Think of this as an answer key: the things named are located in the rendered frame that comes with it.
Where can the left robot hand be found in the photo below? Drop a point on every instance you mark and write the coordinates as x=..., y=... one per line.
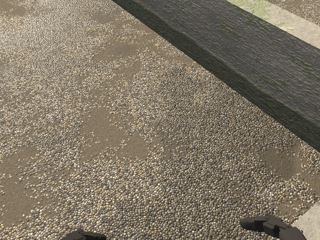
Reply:
x=80, y=234

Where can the right robot hand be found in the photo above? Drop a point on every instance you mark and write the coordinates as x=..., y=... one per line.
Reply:
x=272, y=226

